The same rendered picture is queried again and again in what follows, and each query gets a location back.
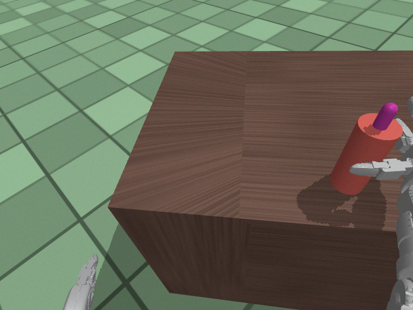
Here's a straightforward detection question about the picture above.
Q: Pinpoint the left robot hand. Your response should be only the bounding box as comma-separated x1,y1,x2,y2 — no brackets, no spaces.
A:
63,254,98,310

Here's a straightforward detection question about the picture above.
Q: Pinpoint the right robot hand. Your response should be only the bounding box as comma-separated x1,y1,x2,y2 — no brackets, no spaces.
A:
349,97,413,181

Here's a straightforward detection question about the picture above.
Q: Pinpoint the right robot arm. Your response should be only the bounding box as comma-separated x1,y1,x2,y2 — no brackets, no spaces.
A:
386,174,413,310

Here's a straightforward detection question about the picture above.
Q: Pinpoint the bottle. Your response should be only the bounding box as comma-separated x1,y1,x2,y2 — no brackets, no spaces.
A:
330,103,403,195

